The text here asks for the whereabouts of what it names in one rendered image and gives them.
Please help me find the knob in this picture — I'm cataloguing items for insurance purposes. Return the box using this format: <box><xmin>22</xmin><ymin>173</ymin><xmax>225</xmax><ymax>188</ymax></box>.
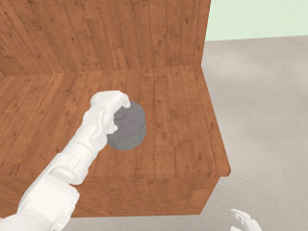
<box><xmin>114</xmin><ymin>107</ymin><xmax>127</xmax><ymax>121</ymax></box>

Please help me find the robot left hand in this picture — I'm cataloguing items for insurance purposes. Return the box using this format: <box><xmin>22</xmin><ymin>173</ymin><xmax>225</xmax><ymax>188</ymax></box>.
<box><xmin>90</xmin><ymin>90</ymin><xmax>131</xmax><ymax>134</ymax></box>

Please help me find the lid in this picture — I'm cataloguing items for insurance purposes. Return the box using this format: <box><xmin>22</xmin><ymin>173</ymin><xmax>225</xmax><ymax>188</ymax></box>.
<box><xmin>106</xmin><ymin>100</ymin><xmax>145</xmax><ymax>141</ymax></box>

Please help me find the left robot upper arm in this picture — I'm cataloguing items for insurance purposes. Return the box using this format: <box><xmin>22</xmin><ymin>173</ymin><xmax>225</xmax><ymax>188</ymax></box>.
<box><xmin>0</xmin><ymin>174</ymin><xmax>80</xmax><ymax>231</ymax></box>

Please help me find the table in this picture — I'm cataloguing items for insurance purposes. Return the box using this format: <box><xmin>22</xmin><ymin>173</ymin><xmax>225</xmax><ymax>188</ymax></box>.
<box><xmin>0</xmin><ymin>0</ymin><xmax>231</xmax><ymax>218</ymax></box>

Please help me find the pot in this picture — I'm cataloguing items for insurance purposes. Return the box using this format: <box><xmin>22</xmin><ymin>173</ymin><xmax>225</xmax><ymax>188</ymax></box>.
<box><xmin>107</xmin><ymin>121</ymin><xmax>146</xmax><ymax>151</ymax></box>

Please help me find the robot right hand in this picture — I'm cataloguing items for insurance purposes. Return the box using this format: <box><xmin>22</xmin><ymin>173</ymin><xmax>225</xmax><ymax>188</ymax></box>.
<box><xmin>230</xmin><ymin>209</ymin><xmax>262</xmax><ymax>231</ymax></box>

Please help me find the robot left forearm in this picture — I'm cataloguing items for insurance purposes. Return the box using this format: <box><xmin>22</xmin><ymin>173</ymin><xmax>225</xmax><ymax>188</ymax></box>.
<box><xmin>17</xmin><ymin>103</ymin><xmax>114</xmax><ymax>213</ymax></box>

